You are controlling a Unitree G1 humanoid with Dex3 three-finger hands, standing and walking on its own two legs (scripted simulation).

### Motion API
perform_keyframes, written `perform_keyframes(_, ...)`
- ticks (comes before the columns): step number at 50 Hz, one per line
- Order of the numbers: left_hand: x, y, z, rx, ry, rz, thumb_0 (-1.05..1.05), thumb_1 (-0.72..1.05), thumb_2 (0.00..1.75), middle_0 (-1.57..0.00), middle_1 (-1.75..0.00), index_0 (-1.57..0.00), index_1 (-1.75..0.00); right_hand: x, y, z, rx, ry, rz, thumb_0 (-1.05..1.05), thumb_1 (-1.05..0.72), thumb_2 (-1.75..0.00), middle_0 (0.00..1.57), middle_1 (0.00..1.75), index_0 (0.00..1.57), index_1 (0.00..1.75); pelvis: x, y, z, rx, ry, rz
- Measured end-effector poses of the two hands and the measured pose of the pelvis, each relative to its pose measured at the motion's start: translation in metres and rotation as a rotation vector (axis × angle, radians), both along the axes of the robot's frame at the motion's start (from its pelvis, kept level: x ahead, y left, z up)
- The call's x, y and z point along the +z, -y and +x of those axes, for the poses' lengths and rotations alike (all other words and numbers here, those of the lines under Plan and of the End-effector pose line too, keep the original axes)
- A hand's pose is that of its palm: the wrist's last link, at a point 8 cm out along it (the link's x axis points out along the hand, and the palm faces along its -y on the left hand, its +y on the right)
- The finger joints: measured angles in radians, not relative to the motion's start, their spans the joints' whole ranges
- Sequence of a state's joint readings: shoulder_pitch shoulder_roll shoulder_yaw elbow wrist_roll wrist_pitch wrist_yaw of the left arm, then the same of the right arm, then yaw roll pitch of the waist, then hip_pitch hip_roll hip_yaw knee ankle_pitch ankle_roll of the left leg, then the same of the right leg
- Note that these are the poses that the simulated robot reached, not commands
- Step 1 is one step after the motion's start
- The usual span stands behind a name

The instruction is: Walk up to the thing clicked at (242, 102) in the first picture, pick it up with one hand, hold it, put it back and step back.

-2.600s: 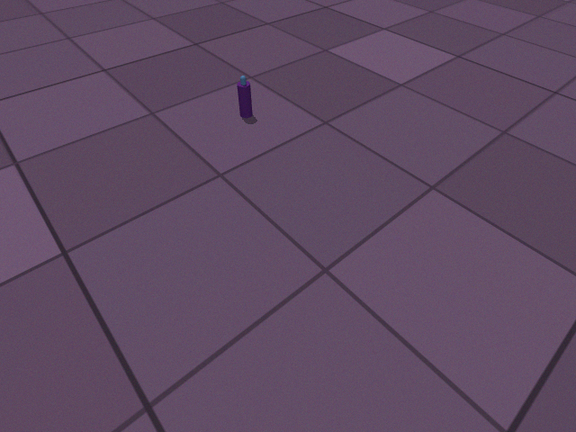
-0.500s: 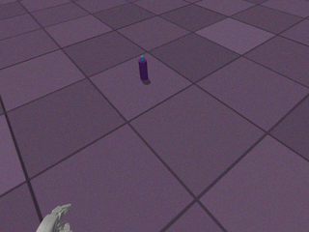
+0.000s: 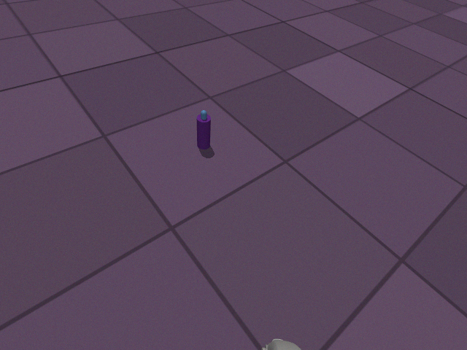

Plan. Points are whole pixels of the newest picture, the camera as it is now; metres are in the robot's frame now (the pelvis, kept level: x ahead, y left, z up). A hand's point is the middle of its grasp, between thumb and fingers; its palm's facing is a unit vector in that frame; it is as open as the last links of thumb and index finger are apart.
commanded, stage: walk up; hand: left
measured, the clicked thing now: (203, 128) +1.39 +0.19 -0.64
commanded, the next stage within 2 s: none
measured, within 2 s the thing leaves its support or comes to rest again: neither
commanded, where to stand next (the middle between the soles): +1.05 -0.04 m, yaw +2 degrees
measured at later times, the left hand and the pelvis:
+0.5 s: hand (139, 253) +0.33 +0.21 -0.12, palm faces +0.00 -0.92 -0.38, open 7.4 cm; pelvis +0.26 -0.06 +0.00, yaw +1 degrees
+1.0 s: hand (149, 187) +0.54 +0.24 -0.15, palm faces -0.04 -0.94 -0.34, open 7.4 cm; pelvis +0.49 -0.03 +0.00, yaw +1 degrees
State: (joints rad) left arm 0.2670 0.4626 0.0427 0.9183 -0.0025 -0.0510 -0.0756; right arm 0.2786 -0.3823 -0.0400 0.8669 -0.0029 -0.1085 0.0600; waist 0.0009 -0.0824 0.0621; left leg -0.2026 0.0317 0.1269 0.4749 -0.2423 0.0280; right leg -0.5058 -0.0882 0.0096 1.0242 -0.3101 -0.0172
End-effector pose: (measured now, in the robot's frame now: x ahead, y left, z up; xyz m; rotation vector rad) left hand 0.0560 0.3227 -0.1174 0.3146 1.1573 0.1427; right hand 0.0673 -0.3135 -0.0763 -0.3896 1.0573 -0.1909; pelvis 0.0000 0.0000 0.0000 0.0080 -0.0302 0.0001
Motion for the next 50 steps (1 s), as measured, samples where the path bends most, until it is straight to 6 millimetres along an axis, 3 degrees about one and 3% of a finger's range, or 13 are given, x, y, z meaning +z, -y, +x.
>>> perform_keyframes(8,0.017,0.023,0.133,-0.060,0.062,0.014,0.01,0.91,0.89,-0.20,-0.30,-0.20,-0.30,-0.023,0.022,0.037,-0.065,-0.115,0.036,0.01,-0.90,-0.90,0.21,0.30,0.21,0.30,-0.003,0.016,0.090,0.004,0.001,0.025)
perform_keyframes(12,0.018,0.042,0.204,-0.063,0.132,0.049,0.00,0.91,0.89,-0.20,-0.30,-0.20,-0.30,-0.050,0.046,0.075,-0.084,-0.154,0.042,0.01,-0.89,-0.90,0.21,0.30,0.21,0.30,-0.020,0.036,0.143,0.015,0.002,0.023)
perform_keyframes(14,0.021,0.052,0.230,-0.056,0.177,0.061,0.00,0.91,0.89,-0.20,-0.30,-0.20,-0.30,-0.060,0.054,0.101,-0.082,-0.169,0.046,0.01,-0.90,-0.90,0.21,0.30,0.21,0.30,-0.024,0.045,0.163,0.022,0.012,0.004)
perform_keyframes(18,0.034,0.067,0.254,-0.024,0.196,0.059,0.00,0.91,0.89,-0.20,-0.30,-0.20,-0.30,-0.055,0.057,0.165,-0.042,-0.139,0.068,0.01,-0.90,-0.90,0.21,0.30,0.21,0.30,-0.012,0.053,0.197,0.025,0.021,0.015)
perform_keyframes(25,0.039,0.066,0.264,0.026,0.089,0.066,0.00,0.90,0.89,-0.20,-0.30,-0.20,-0.30,-0.033,0.058,0.270,0.028,-0.056,0.080,0.01,-0.90,-0.90,0.21,0.30,0.21,0.30,0.003,0.057,0.260,0.024,0.005,-0.004)
perform_keyframes(32,0.017,0.043,0.281,0.101,-0.008,0.055,0.00,0.90,0.89,-0.20,-0.30,-0.20,-0.30,-0.025,0.045,0.368,0.090,-0.059,0.041,0.01,-0.90,-0.90,0.21,0.30,0.20,0.30,-0.004,0.045,0.331,0.046,0.003,-0.033)
perform_keyframes(37,-0.011,0.023,0.310,0.139,-0.086,0.047,0.00,0.90,0.89,-0.20,-0.30,-0.20,-0.30,-0.025,0.021,0.443,0.127,0.012,0.007,0.01,-0.90,-0.90,0.21,0.30,0.21,0.30,-0.020,0.027,0.384,0.045,0.008,-0.007)
perform_keyframes(40,-0.014,0.023,0.341,0.117,-0.108,0.036,0.01,0.91,0.89,-0.20,-0.30,-0.20,-0.30,-0.016,0.012,0.469,0.099,0.070,0.019,0.01,-0.90,-0.90,0.21,0.30,0.21,0.30,-0.016,0.023,0.408,0.038,0.014,-0.007)
perform_keyframes(43,-0.008,0.025,0.381,0.083,-0.077,0.021,0.01,0.91,0.89,-0.20,-0.30,-0.20,-0.30,-0.007,0.010,0.481,0.072,0.079,0.022,0.01,-0.90,-0.90,0.21,0.30,0.21,0.30,-0.008,0.022,0.432,0.026,0.019,0.000)
perform_keyframes(50,0.009,0.034,0.473,0.015,-0.004,0.022,0.00,0.91,0.89,-0.20,-0.30,-0.20,-0.30,-0.012,0.030,0.494,0.025,0.015,0.026,0.01,-0.90,-0.90,0.21,0.30,0.21,0.30,-0.003,0.031,0.485,0.016,0.025,0.016)
